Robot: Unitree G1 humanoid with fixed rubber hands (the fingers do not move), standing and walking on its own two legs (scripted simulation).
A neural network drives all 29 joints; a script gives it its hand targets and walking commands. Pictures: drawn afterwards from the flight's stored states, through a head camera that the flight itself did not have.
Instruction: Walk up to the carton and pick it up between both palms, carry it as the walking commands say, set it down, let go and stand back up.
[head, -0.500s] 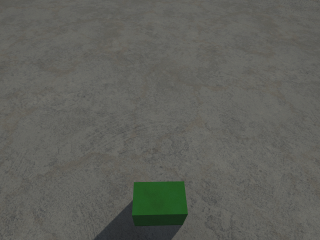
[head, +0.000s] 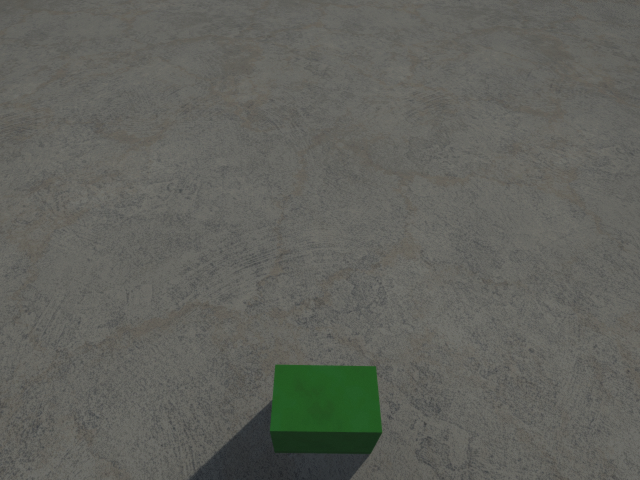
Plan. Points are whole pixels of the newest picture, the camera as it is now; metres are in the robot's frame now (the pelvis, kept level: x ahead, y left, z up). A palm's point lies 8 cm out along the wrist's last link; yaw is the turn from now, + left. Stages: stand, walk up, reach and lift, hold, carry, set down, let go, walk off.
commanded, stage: stand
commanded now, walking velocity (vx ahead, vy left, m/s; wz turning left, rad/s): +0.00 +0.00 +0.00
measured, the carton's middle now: (324, 410) +0.41 -0.02 -0.67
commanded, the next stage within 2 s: reach and lift in 0.08 s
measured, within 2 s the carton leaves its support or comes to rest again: neither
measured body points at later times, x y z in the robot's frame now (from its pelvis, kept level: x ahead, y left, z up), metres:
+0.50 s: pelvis -0.02 +0.00 -0.04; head +0.08 -0.02 +0.40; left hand +0.15 +0.22 -0.16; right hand +0.14 -0.24 -0.16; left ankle +0.00 +0.12 -0.74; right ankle -0.01 -0.12 -0.74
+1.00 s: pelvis -0.09 +0.00 -0.09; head +0.09 -0.01 +0.32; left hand +0.26 +0.22 -0.19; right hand +0.27 -0.24 -0.19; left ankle +0.00 +0.13 -0.74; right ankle -0.01 -0.12 -0.74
